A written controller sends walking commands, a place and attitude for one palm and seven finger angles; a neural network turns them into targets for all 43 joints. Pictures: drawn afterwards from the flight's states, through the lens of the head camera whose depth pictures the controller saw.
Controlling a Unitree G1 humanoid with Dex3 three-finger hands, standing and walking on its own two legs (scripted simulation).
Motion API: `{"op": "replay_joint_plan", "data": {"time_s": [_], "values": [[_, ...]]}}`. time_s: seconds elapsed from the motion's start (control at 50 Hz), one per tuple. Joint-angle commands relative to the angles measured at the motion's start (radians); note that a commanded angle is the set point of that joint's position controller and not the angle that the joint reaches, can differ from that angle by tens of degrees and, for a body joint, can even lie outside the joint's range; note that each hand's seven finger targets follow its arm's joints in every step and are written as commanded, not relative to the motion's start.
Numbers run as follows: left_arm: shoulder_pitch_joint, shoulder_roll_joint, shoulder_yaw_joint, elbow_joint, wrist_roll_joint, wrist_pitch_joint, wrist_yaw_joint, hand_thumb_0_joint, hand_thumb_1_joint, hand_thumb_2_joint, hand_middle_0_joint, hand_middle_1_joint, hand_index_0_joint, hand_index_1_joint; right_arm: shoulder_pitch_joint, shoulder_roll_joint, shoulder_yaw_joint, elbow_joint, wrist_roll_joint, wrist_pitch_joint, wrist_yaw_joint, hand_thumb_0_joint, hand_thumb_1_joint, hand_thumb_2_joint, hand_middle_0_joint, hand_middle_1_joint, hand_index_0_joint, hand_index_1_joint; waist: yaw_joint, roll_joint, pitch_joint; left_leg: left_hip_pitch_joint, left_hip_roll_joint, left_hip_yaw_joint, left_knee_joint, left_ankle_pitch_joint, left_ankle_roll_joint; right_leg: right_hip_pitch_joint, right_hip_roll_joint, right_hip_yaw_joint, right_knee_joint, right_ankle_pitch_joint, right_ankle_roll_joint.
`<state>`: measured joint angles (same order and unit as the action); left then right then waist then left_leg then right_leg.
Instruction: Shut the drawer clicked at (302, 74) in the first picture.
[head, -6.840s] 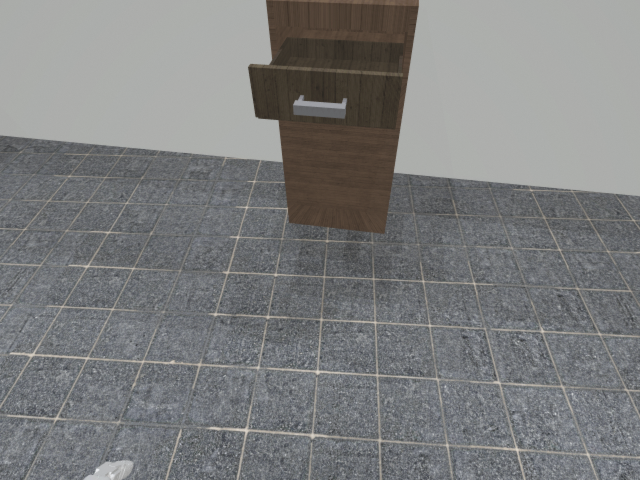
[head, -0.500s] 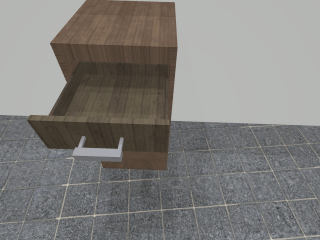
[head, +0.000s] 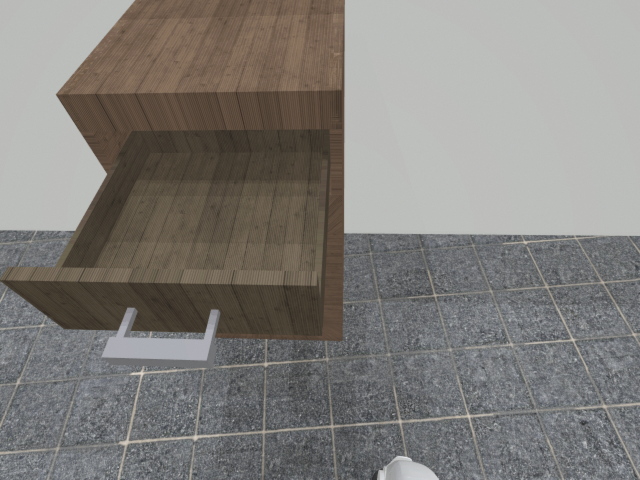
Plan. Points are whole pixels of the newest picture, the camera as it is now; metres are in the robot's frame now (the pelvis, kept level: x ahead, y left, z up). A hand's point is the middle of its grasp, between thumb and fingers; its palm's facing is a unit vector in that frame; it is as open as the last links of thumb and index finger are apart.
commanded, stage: come to a stop and stand still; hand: left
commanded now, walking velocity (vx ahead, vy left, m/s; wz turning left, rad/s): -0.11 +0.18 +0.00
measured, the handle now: (166, 334) +0.28 +0.22 +0.01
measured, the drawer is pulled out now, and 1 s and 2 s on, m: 0.29 0.29 0.29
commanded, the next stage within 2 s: look again from close up in 1.28 s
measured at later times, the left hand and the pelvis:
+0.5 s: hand out of the picture -0.02 +0.21 -0.15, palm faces +0.05 -0.98 -0.17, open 7.4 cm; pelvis -0.06 +0.03 +0.03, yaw -1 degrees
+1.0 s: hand out of the picture -0.04 +0.17 -0.16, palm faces -0.02 -0.98 -0.21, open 7.3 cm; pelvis -0.06 +0.00 +0.01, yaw -2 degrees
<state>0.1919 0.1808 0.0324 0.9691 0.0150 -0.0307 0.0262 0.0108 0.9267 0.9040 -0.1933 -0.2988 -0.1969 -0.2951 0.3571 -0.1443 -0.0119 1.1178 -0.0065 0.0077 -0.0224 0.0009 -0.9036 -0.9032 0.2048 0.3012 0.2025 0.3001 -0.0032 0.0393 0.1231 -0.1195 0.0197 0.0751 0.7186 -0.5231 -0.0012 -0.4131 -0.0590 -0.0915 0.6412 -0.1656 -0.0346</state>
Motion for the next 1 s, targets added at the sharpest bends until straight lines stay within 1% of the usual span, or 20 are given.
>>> {"op": "replay_joint_plan", "data": {"time_s": [0.0,0.14,0.22,0.24,0.28,0.3,0.34,0.44,0.56,0.64,0.66,0.68,0.7,0.72,0.74,0.78,0.8,0.86,0.88,0.98], "values": [[0.074,0.153,0.030,-0.039,0.003,0.015,0.015,0.000,0.900,0.900,-0.200,-0.300,-0.200,-0.300,0.101,-0.042,-0.031,-0.053,0.003,0.028,-0.005,0.000,-0.900,-0.900,0.200,0.300,0.200,0.300,-0.001,-0.293,-0.149,-0.177,-0.005,-0.074,0.378,-0.088,0.011,0.123,-0.304,0.355,-0.332,0.315,-0.190],[0.038,0.181,0.058,-0.078,0.019,0.046,0.024,0.000,0.900,0.900,-0.200,-0.300,-0.200,-0.300,0.034,-0.061,-0.038,-0.093,-0.003,0.034,0.017,0.000,-0.900,-0.900,0.200,0.300,0.200,0.300,0.026,-0.191,-0.190,-0.172,-0.019,-0.017,0.159,0.001,-0.008,0.099,-0.253,0.306,-0.406,-0.107,-0.154],[-0.035,0.184,0.063,-0.090,0.017,0.067,0.018,0.000,0.900,0.900,-0.200,-0.300,-0.200,-0.300,0.213,-0.041,-0.036,-0.051,-0.007,0.031,0.023,0.000,-0.900,-0.900,0.200,0.300,0.200,0.300,-0.065,-0.201,-0.169,0.101,-0.072,0.064,-0.213,0.147,0.025,-0.087,-0.155,0.217,-0.456,-0.368,-0.028],[-0.028,0.149,0.054,-0.093,0.013,0.072,0.015,0.000,0.900,0.900,-0.200,-0.300,-0.200,-0.300,0.249,-0.057,-0.038,-0.046,-0.010,0.028,0.016,0.000,-0.900,-0.900,0.200,0.300,0.200,0.300,-0.080,-0.128,-0.158,0.143,-0.046,0.025,-0.350,0.143,0.028,-0.129,-0.102,0.162,-0.335,-0.410,0.010],[-0.012,0.031,0.035,-0.104,-0.009,0.088,0.010,0.000,0.900,0.900,-0.200,-0.300,-0.200,-0.300,0.092,-0.154,-0.044,-0.118,-0.034,0.025,0.002,0.000,-0.900,-0.900,0.200,0.300,0.200,0.300,-0.045,0.350,0.030,-0.237,0.298,-0.420,-0.669,-0.241,0.140,-0.186,0.099,0.007,0.179,-0.326,0.070],[-0.019,0.063,0.040,-0.099,-0.001,0.090,0.005,0.000,0.900,0.900,-0.200,-0.300,-0.200,-0.300,-0.048,-0.154,-0.036,-0.164,-0.034,0.024,-0.004,0.000,-0.900,-0.900,0.200,0.300,0.200,0.300,0.000,0.244,0.105,-0.463,0.315,-0.418,-0.725,-0.239,0.181,-0.100,0.051,0.132,0.314,-0.222,0.038],[0.087,0.048,0.045,-0.057,0.015,0.084,-0.015,0.000,0.900,0.900,-0.200,-0.300,-0.200,-0.300,-0.137,-0.134,-0.026,-0.182,-0.029,-0.003,-0.005,0.000,-0.900,-0.900,0.200,0.300,0.200,0.300,0.072,0.136,0.036,-0.432,0.233,-0.304,-0.661,-0.087,0.146,-0.048,0.068,0.125,0.495,-0.123,0.035],[0.063,0.036,0.030,-0.030,0.016,0.041,-0.025,0.000,0.900,0.900,-0.200,-0.300,-0.200,-0.300,0.082,-0.110,-0.018,-0.109,-0.024,-0.048,-0.018,0.000,-0.900,-0.900,0.200,0.300,0.200,0.300,-0.030,-0.001,-0.063,0.057,0.224,-0.262,-0.541,0.176,0.174,-0.281,0.043,0.075,0.476,-0.149,0.037],[0.031,0.004,0.005,-0.015,0.006,0.038,-0.019,0.000,0.900,0.900,-0.200,-0.300,-0.200,-0.300,0.172,-0.099,-0.010,-0.044,-0.033,-0.051,-0.027,0.000,-0.900,-0.900,0.200,0.300,0.200,0.300,-0.061,0.070,-0.098,0.102,0.268,-0.250,-0.480,0.561,0.194,-0.125,0.009,0.062,0.206,-0.285,0.038],[0.109,-0.015,-0.005,0.032,-0.002,0.036,-0.011,0.000,0.900,0.900,-0.200,-0.300,-0.200,-0.300,0.110,-0.112,-0.016,-0.030,-0.025,-0.034,-0.020,0.000,-0.900,-0.900,0.200,0.300,0.200,0.300,-0.019,0.068,-0.129,-0.035,0.224,-0.215,-0.445,0.452,0.163,0.120,0.033,0.042,-0.080,-0.232,0.029],[0.249,0.051,-0.017,0.134,0.010,0.017,0.027,0.000,0.900,0.900,-0.200,-0.300,-0.200,-0.300,-0.079,-0.194,-0.031,-0.097,-0.004,-0.039,-0.004,0.000,-0.900,-0.900,0.200,0.300,0.200,0.300,0.072,-0.033,-0.046,-0.242,0.195,-0.096,-0.259,0.317,0.089,0.192,-0.034,0.116,-0.150,-0.058,0.008],[0.257,0.083,-0.019,0.080,0.011,0.009,0.024,0.000,0.900,0.900,-0.200,-0.300,-0.200,-0.300,-0.089,-0.078,-0.016,-0.150,-0.013,-0.021,0.019,0.000,-0.900,-0.900,0.200,0.300,0.200,0.300,0.065,-0.269,-0.005,-0.357,0.041,-0.012,-0.103,0.055,0.032,0.134,-0.080,0.260,-0.369,-0.391,-0.011],[0.215,0.085,-0.018,0.058,0.009,-0.001,0.026,0.000,0.900,0.900,-0.200,-0.300,-0.200,-0.300,-0.048,-0.050,-0.007,-0.147,-0.019,-0.014,0.027,0.000,-0.900,-0.900,0.200,0.300,0.200,0.300,0.006,-0.233,0.007,-0.320,0.018,-0.017,0.034,0.075,0.018,0.044,-0.188,0.377,-0.449,-0.428,-0.070],[0.165,0.098,-0.025,0.045,0.005,-0.010,0.025,0.000,0.900,0.900,-0.200,-0.300,-0.200,-0.300,0.008,-0.030,-0.006,-0.121,-0.021,-0.011,0.035,0.000,-0.900,-0.900,0.200,0.300,0.200,0.300,-0.031,-0.130,-0.048,-0.283,0.016,-0.025,0.104,0.107,0.017,0.046,-0.181,0.330,-0.450,-0.375,-0.103],[0.120,0.121,-0.016,0.035,0.010,-0.012,0.019,0.000,0.900,0.900,-0.200,-0.300,-0.200,-0.300,0.062,-0.034,-0.009,-0.111,-0.020,-0.013,0.041,0.000,-0.900,-0.900,0.200,0.300,0.200,0.300,-0.064,0.039,-0.177,-0.183,-0.004,0.012,0.088,0.152,0.009,0.149,-0.146,0.211,-0.329,-0.028,-0.105],[0.105,0.101,-0.004,0.037,-0.005,-0.028,0.028,0.000,0.900,0.900,-0.200,-0.300,-0.200,-0.300,0.092,-0.029,0.007,-0.090,-0.011,-0.024,0.026,0.000,-0.900,-0.900,0.200,0.300,0.200,0.300,-0.056,-0.276,-0.241,-0.141,0.013,-0.026,-0.067,0.181,0.014,0.177,-0.114,0.221,-0.263,-0.040,-0.096],[0.080,0.073,-0.013,0.041,-0.009,-0.021,0.029,0.000,0.900,0.900,-0.200,-0.300,-0.200,-0.300,0.104,-0.048,0.004,-0.083,-0.010,-0.026,0.018,0.000,-0.900,-0.900,0.200,0.300,0.200,0.300,-0.063,-0.296,-0.205,-0.079,0.029,-0.042,-0.129,0.221,0.017,0.107,-0.101,0.193,-0.244,-0.109,-0.080],[0.111,0.032,-0.020,0.048,-0.003,0.012,0.025,0.000,0.900,0.900,-0.200,-0.300,-0.200,-0.300,0.069,-0.079,0.005,-0.059,-0.021,-0.038,0.010,0.000,-0.900,-0.900,0.200,0.300,0.200,0.300,-0.023,0.202,-0.011,-0.187,0.136,-0.217,-0.351,0.297,0.067,0.075,0.028,0.093,-0.106,-0.244,-0.010],[0.142,0.029,-0.023,0.058,-0.002,0.012,0.022,0.000,0.900,0.900,-0.200,-0.300,-0.200,-0.300,0.033,-0.088,0.007,-0.067,-0.017,-0.036,0.003,0.000,-0.900,-0.900,0.200,0.300,0.200,0.300,0.003,0.223,0.031,-0.258,0.160,-0.249,-0.414,0.263,0.092,0.135,0.037,0.068,-0.109,-0.223,-0.001],[0.181,0.033,-0.033,0.093,-0.004,-0.004,0.013,0.000,0.900,0.900,-0.200,-0.300,-0.200,-0.300,0.008,-0.076,0.011,-0.069,-0.008,-0.038,-0.002,0.000,-0.900,-0.900,0.200,0.300,0.200,0.300,0.000,-0.063,0.006,-0.174,0.074,-0.130,-0.337,0.299,0.050,0.157,-0.021,0.158,-0.232,-0.042,-0.017]]}}
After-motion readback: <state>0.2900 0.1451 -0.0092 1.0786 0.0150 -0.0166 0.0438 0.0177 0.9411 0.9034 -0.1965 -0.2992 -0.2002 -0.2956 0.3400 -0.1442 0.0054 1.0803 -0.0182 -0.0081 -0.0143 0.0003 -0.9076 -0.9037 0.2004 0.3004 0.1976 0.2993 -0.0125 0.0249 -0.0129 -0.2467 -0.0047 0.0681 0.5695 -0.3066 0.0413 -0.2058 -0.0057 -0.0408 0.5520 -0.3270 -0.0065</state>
